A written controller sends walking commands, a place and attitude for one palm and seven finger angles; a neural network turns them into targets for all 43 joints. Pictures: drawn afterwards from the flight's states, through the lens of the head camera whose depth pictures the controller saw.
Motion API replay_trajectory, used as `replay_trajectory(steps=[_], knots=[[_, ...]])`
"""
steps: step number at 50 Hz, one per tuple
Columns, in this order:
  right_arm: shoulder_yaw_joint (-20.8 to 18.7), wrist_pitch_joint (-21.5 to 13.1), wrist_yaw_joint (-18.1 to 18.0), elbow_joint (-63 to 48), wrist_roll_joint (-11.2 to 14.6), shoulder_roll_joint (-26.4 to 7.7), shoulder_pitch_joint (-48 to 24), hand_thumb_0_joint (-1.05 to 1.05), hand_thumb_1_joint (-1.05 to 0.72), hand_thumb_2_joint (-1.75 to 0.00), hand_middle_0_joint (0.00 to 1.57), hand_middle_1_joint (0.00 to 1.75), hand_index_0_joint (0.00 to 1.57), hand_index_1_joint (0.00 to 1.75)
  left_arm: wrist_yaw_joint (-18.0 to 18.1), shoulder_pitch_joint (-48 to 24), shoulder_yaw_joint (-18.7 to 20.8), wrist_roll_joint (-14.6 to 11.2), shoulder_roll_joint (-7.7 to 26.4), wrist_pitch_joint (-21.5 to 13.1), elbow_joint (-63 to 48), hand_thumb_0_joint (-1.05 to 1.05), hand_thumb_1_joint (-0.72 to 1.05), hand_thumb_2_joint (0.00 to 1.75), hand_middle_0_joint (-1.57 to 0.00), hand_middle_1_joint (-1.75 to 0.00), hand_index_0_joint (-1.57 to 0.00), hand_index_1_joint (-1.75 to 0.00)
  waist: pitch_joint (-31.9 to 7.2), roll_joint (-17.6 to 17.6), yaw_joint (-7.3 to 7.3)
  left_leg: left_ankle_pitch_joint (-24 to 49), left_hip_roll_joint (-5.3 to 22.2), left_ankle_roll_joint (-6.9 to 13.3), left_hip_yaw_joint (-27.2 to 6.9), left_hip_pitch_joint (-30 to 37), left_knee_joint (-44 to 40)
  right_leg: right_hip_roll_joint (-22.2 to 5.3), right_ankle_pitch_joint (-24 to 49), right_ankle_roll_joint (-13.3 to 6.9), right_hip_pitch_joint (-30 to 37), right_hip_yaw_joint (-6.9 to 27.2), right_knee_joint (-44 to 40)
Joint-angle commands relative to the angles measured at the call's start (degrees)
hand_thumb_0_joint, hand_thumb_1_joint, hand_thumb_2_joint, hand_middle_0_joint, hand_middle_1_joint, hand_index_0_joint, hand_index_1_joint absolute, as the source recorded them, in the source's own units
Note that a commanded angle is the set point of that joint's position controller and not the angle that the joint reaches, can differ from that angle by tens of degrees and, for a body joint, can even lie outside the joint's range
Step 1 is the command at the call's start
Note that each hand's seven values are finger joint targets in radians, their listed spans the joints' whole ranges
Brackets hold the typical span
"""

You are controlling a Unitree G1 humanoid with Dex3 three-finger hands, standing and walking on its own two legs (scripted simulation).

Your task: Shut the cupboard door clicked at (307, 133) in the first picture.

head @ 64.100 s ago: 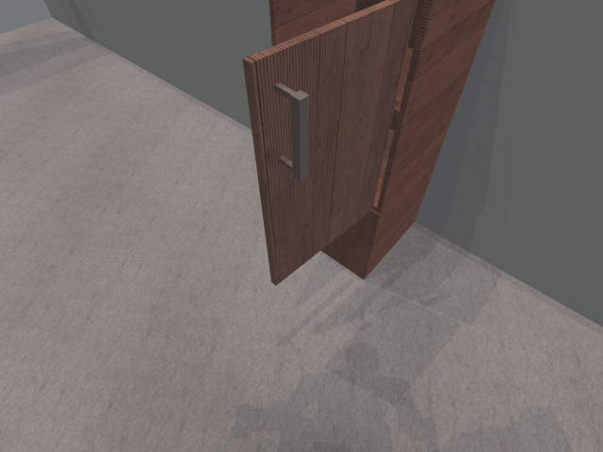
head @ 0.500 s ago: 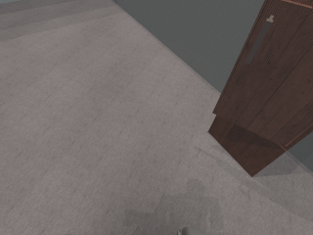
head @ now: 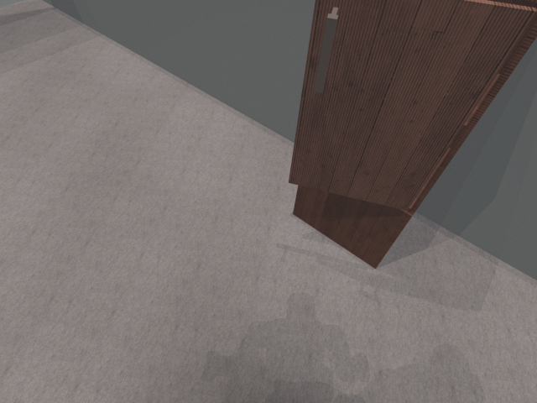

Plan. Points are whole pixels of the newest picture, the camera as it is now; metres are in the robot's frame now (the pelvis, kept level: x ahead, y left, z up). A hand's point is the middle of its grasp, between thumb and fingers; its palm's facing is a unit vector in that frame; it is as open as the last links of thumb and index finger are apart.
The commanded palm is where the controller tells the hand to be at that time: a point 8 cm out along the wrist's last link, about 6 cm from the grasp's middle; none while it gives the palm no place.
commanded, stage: turn to face it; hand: left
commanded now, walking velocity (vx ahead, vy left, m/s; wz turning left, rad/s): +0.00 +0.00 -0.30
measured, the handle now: (326, 51) +0.76 -0.06 +0.13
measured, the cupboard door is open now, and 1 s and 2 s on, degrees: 24 24 24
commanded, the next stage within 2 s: take the last steps up to it in 0.20 s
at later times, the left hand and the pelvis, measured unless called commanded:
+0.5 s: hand out of the picture +0.11 +0.17 -0.15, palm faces -0.11 -0.96 -0.24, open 7.4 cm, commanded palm none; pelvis +0.02 -0.01 +0.00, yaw -8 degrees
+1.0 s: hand (216, 323) +0.27 +0.11 -0.16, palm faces -0.25 -0.95 -0.19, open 7.4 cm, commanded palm none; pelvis +0.15 -0.06 +0.01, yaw -14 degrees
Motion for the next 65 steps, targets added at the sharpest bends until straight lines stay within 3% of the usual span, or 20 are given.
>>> replay_trajectory(steps=[1, 2, 5, 13, 16, 17, 19, 23, 32, 33, 34, 36, 39, 43, 48, 51, 52, 54, 59, 65], knots=[[-2.29, -2.6, -1.19, -2.24, -0.92, -13.81, 7.8, 0.0, -0.9, -0.9, 0.2, 0.3, 0.2, 0.3, 0.17, 0.23, 1.88, -1.31, 5.19, -0.61, -5.6, 0.0, 0.9, 0.9, -0.2, -0.3, -0.2, -0.3, -7.25, 19.99, -2.36, 12.63, 20.24, 8.42, -21.23, 16.63, -21.09, 0.8, -12.59, 0.32, -13.39, -0.98, 12.75], [-2.19, -2.19, -1.46, -2.65, -1.31, -14.0, 7.41, 0.0, -0.9, -0.9, 0.2, 0.3, 0.2, 0.3, 0.15, -1.42, 2.06, -0.71, 7.02, -0.45, -5.83, 0.0, 0.9, 0.9, -0.2, -0.3, -0.2, -0.3, -5.08, 17.42, -3.0, 15.73, 24.44, 13.06, -22.59, 11.5, -21.77, -0.56, -19.97, 0.88, -12.57, -2.3, 23.66], [-0.87, -2.61, -1.85, -3.47, -1.58, -9.41, 3.03, 0.0, -0.9, -0.9, 0.2, 0.3, 0.2, 0.3, -0.68, -0.91, 2.71, 0.13, 6.89, 0.14, -4.03, 0.0, 0.9, 0.9, -0.2, -0.3, -0.2, -0.3, -2.31, 15.24, -0.53, 23.65, 17.74, 12.42, -12.73, 6.74, -19.58, -2.9, -14.37, 1.58, -12.58, -2.9, 34.49], [-2.05, -2.08, -1.44, 0.43, -1.45, -9.93, 7.61, 0.0, -0.9, -0.9, 0.2, 0.3, 0.2, 0.3, -0.81, -2.59, 1.07, -0.42, 2.75, -0.03, -3.7, 0.0, 0.9, 0.9, -0.2, -0.3, -0.2, -0.3, -6.56, 13.97, -2.6, 31.2, 16.01, 11.61, -3.84, 14.52, -14.02, -2.44, -11.15, 1.76, -4.41, -9.41, 13.51], [-2.2, -1.82, -1.13, 0.97, -0.95, -9.96, 6.5, 0.0, -0.9, -0.9, 0.2, 0.3, 0.2, 0.3, -0.69, 2.06, 1.42, -0.54, 3.54, -0.68, -1.72, 0.0, 0.9, 0.9, -0.2, -0.3, -0.2, -0.3, -7.71, 11.51, -0.23, 23.5, 14.67, 8.64, -2.46, 8.82, -9.92, -2.37, 0.84, 0.66, 7.57, -9.7, -2.57], [-2.22, -1.71, -0.89, 0.73, -0.52, -9.0, 5.47, 0.0, -0.9, -0.9, 0.2, 0.3, 0.2, 0.3, -0.63, 5.23, 2.0, -0.19, 6.01, -1.05, -0.64, 0.0, 0.9, 0.9, -0.2, -0.3, -0.2, -0.3, -8.54, 6.16, 1.09, 11.84, 12.26, 5.99, -0.01, 4.47, -6.01, -5.08, 2.3, -0.44, 13.6, -5.78, -9.34], [-0.88, -1.39, -0.23, -2.49, -0.57, -4.46, -0.18, 0.0, -0.9, -0.9, 0.2, 0.3, 0.2, 0.3, -0.01, 8.36, 3.56, 0.21, 14.43, -1.59, 1.03, 0.0, 0.9, 0.9, -0.2, -0.3, -0.2, -0.3, -3.55, -17.41, 4.79, -19.72, 0.85, 1.33, 5.16, -16.01, 16.48, -23.94, -6.32, -11.37, 16.54, 20.2, -19.71], [-1.45, -1.89, 0.8, -0.55, -1.24, -5.46, -0.44, 0.0, -0.9, -0.9, 0.2, 0.3, 0.2, 0.3, 0.79, 3.18, 2.44, -0.05, 8.58, -2.94, 0.78, 0.0, 0.9, 0.9, -0.2, -0.3, -0.2, -0.3, 1.97, -10.22, 0.98, -7.25, 4.12, 1.32, -0.36, -18.35, 24.6, -18.07, -8.18, -12.19, 10.8, 10.53, -18.88], [-1.01, -4.4, 0.87, 3.65, -1.23, -3.18, 10.88, 0.0, -0.9, -0.9, 0.2, 0.3, 0.2, 0.3, -0.21, 3.14, 2.26, -0.51, 7.97, -4.03, 4.02, 0.0, 0.9, 0.9, -0.2, -0.3, -0.2, -0.3, -1.93, -0.96, -4.49, 5.5, 0.44, 0.98, 5.48, 12.79, -9.88, -11.52, -7.17, -8.09, -0.82, 2.28, -8.74], [-1.83, -5.1, 0.2, 5.64, -1.67, -7.1, 16.4, 0.0, -0.9, -0.9, 0.2, 0.3, 0.2, 0.3, -0.57, 4.28, 1.6, -0.84, 4.64, -3.97, 3.86, 0.0, 0.9, 0.9, -0.2, -0.3, -0.2, -0.3, -5.11, 10.0, -6.24, 0.0, 7.21, 2.62, -4.32, 21.54, -15.32, -6.8, -6.72, -5.31, -6.73, -1.43, 3.85], [-3.17, -5.42, -0.41, 6.64, -2.46, -13.43, 22.25, 0.0, -0.9, -0.9, 0.2, 0.3, 0.2, 0.3, -0.96, 5.9, 0.75, -1.21, 1.25, -3.88, 2.64, 0.0, 0.9, 0.9, -0.2, -0.3, -0.2, -0.3, -7.5, 24.87, -7.59, -8.21, 22.86, 8.11, -25.55, 27.06, -22.91, -0.62, -17.05, -1.79, -17.62, -9.19, 20.9], [-2.61, -4.63, -0.83, 5.01, -2.19, -12.95, 19.72, 0.0, -0.9, -0.9, 0.2, 0.3, 0.2, 0.3, -1.26, 0.71, 1.52, 0.27, 4.7, -3.71, 0.87, 0.0, 0.9, 0.9, -0.2, -0.3, -0.2, -0.3, -1.32, 12.64, -6.54, -14.98, 26.43, 12.94, -28.19, 17.52, -27.38, -5.22, -15.69, -2.65, -21.42, -3.13, 34.42], [-1.01, -5.45, -1.15, 4.54, -1.95, -7.26, 13.48, 0.0, -0.9, -0.9, 0.2, 0.3, 0.2, 0.3, -2.16, -0.05, 1.95, 0.58, 3.21, -2.99, 2.49, 0.0, 0.9, 0.9, -0.2, -0.3, -0.2, -0.3, 5.91, 10.56, -3.09, -4.68, 20.0, 9.84, -14.91, 8.17, -28.74, -7.7, -5.25, -0.98, -20.5, -3.63, 35.67], [-0.98, -5.93, -1.02, 6.21, -1.7, -5.83, 14.36, 0.0, -0.9, -0.9, 0.2, 0.3, 0.2, 0.3, -2.32, 0.73, 1.02, -0.04, 0.56, -2.77, 3.26, 0.0, 0.9, 0.9, -0.2, -0.3, -0.2, -0.3, 1.27, 11.58, -2.14, 11.12, 16.18, 9.7, -2.46, 12.63, -25.99, -7.96, -0.84, 0.4, -15.69, -7.29, 22.78], [-1.82, -4.89, -0.38, 7.52, -1.71, -6.21, 13.94, 0.0, -0.9, -0.9, 0.2, 0.3, 0.2, 0.3, -2.25, -2.1, 0.8, -0.15, 0.19, -3.06, 2.63, 0.0, 0.9, 0.9, -0.2, -0.3, -0.2, -0.3, 1.89, 11.31, -2.38, 8.74, 15.78, 9.95, 0.87, 10.23, -24.02, -6.24, 2.49, 0.3, -7.31, -11.7, 8.8], [-1.78, -4.26, -0.07, 7.87, -1.36, -5.71, 11.93, 0.0, -0.9, -0.9, 0.2, 0.3, 0.2, 0.3, -1.97, 4.22, 1.74, 0.01, 2.5, -3.57, 4.77, 0.0, 0.9, 0.9, -0.2, -0.3, -0.2, -0.3, 0.62, 6.53, 1.29, 3.27, 13.25, 7.65, 3.14, 3.95, -16.92, -3.86, 4.86, -0.55, 6.68, -12.78, 1.27], [-1.49, -4.28, 0.2, 7.95, -0.9, -4.48, 11.8, 0.0, -0.9, -0.9, 0.2, 0.3, 0.2, 0.3, -1.61, 10.29, 2.37, 0.1, 5.01, -4.29, 6.73, 0.0, 0.9, 0.9, -0.2, -0.3, -0.2, -0.3, -2.17, 0.66, 4.27, 3.34, 9.5, 5.92, 6.13, 0.05, -6.96, -5.87, 1.92, -1.69, 15.63, -8.73, -3.42], [-0.43, -3.97, 0.69, 5.45, -0.02, -0.04, 11.56, 0.0, -0.9, -0.9, 0.2, 0.3, 0.2, 0.3, -0.17, 18.02, 3.84, -0.44, 13.76, -4.96, 9.02, 0.0, 0.9, 0.9, -0.2, -0.3, -0.2, -0.3, -7.05, -19.02, 6.46, -20.71, 0.39, 4.1, 5.71, -13.11, 22.79, -25.62, -12.67, -10.11, 21.73, 20.36, -20.21], [-0.48, -3.15, 0.5, 7.96, -0.91, 0.88, 11.03, 0.0, -0.9, -0.9, 0.2, 0.3, 0.2, 0.3, 1.07, 3.02, 1.2, -0.48, 3.55, -5.27, 5.68, 0.0, 0.9, 0.9, -0.2, -0.3, -0.2, -0.3, -3.49, -6.8, -1.08, -5.16, 5.88, 3.36, -0.32, -8.4, 23.97, -19.12, 3.3, -10.47, 6.7, 2.13, -18.76], [1.2, -3.37, 0.44, 8.42, -0.52, 4.96, 9.43, 0.0, -0.9, -0.9, 0.2, 0.3, 0.2, 0.3, 1.37, 4.91, 0.16, -0.26, 2.02, -6.07, 8.13, 0.0, 0.9, 0.9, -0.2, -0.3, -0.2, -0.3, -4.12, -1.35, -1.33, 1.2, 2.26, 1.61, 2.93, 0.35, 0.55, -17.03, 25.72, -10.53, 7.75, -2.57, -14.13]])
